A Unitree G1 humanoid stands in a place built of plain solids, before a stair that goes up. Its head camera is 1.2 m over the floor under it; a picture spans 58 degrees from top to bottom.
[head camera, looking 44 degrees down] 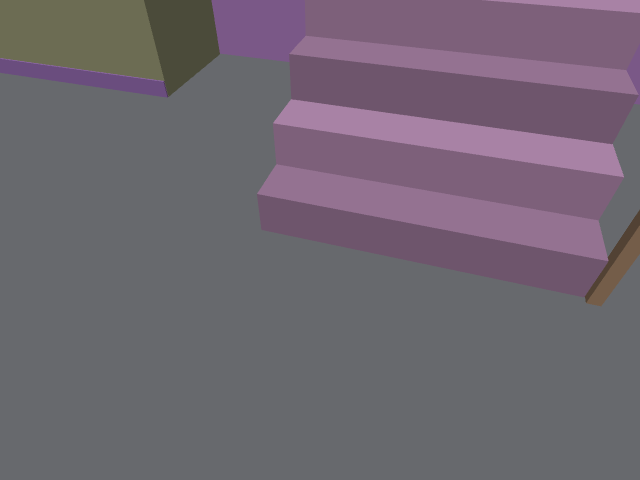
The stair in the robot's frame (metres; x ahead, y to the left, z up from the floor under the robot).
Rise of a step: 0.19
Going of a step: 0.21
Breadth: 1.22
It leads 17 degrees to the right of straight ahead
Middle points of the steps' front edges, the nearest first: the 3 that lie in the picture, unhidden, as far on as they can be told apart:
1.13 -0.34 0.19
1.32 -0.40 0.37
1.52 -0.46 0.56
